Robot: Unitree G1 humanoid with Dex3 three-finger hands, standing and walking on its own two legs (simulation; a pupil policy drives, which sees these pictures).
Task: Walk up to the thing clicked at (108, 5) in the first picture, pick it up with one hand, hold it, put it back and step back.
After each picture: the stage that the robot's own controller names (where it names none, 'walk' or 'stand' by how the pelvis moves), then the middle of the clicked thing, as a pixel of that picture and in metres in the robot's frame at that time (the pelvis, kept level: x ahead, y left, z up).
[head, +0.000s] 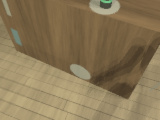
stand; out of the picture +0.90 -0.13 +0.10
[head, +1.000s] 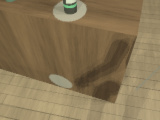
walk; out of the picture +0.78 +0.11 +0.13
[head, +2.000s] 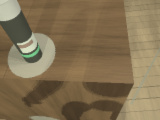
rise first; (20, 32) +0.44 +0.21 +0.13
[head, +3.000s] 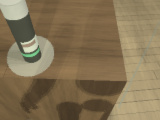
stand; (23, 33) +0.45 +0.22 +0.12
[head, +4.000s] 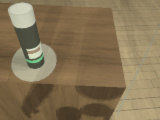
stand; (29, 40) +0.46 +0.20 +0.10
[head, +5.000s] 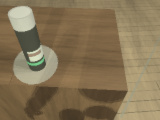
stand; (30, 43) +0.45 +0.20 +0.10
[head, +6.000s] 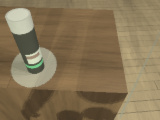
stand; (28, 45) +0.44 +0.20 +0.10
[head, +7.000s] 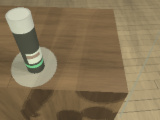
stand; (28, 45) +0.43 +0.20 +0.10
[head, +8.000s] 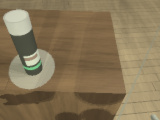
rise first; (26, 47) +0.43 +0.22 +0.10
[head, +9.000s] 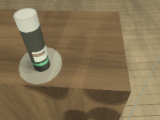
go down; (35, 43) +0.45 +0.22 +0.10
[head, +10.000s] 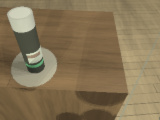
go down; (29, 44) +0.44 +0.20 +0.11
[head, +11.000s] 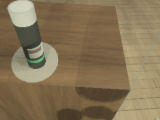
go down; (30, 39) +0.45 +0.19 +0.11
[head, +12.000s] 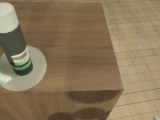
close in; (13, 45) +0.42 +0.21 +0.12
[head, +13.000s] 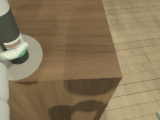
close; (6, 31) +0.44 +0.22 +0.14
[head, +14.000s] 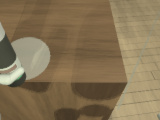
lift; (2, 56) +0.35 +0.24 +0.14
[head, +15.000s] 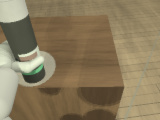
lift; (23, 43) +0.34 +0.17 +0.23
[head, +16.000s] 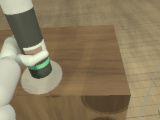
hold; (29, 37) +0.34 +0.16 +0.26
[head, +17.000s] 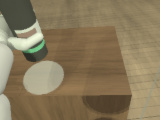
crouch; (21, 18) +0.32 +0.15 +0.33
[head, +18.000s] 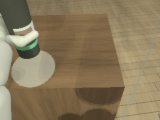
crouch; (17, 18) +0.39 +0.18 +0.27
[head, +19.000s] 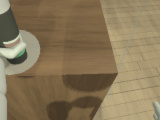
lower; (5, 30) +0.44 +0.21 +0.14
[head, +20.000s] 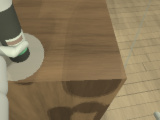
lower; (7, 28) +0.44 +0.21 +0.15
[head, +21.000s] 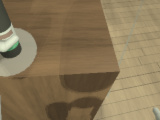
lower; out of the picture +0.46 +0.23 +0.16
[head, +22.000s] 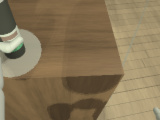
lower; (2, 23) +0.45 +0.22 +0.15
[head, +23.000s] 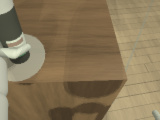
draw back; (8, 30) +0.44 +0.21 +0.15
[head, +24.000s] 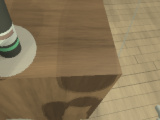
sink last; out of the picture +0.44 +0.22 +0.15
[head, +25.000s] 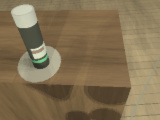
sink last; (33, 40) +0.46 +0.22 +0.12
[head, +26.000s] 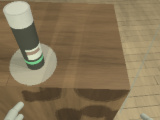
stand; (28, 40) +0.43 +0.21 +0.11
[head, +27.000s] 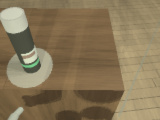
stand; (23, 44) +0.43 +0.23 +0.10
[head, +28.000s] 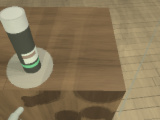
stand; (24, 44) +0.43 +0.22 +0.10
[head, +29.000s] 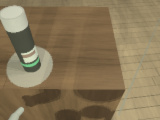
stand; (23, 43) +0.43 +0.22 +0.10
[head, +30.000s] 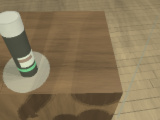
stand; (20, 48) +0.42 +0.22 +0.11
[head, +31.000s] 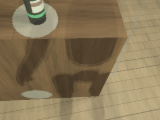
walk; out of the picture +0.60 +0.19 +0.12
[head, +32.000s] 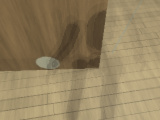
walk; out of the picture +0.99 +0.28 +0.12
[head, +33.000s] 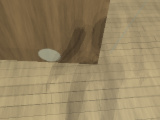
stand; out of the picture +1.11 +0.20 +0.12
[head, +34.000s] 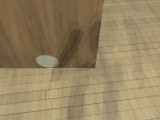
stand; out of the picture +1.11 +0.22 +0.10
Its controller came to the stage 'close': yes
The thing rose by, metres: 0.22
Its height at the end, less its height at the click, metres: +0.00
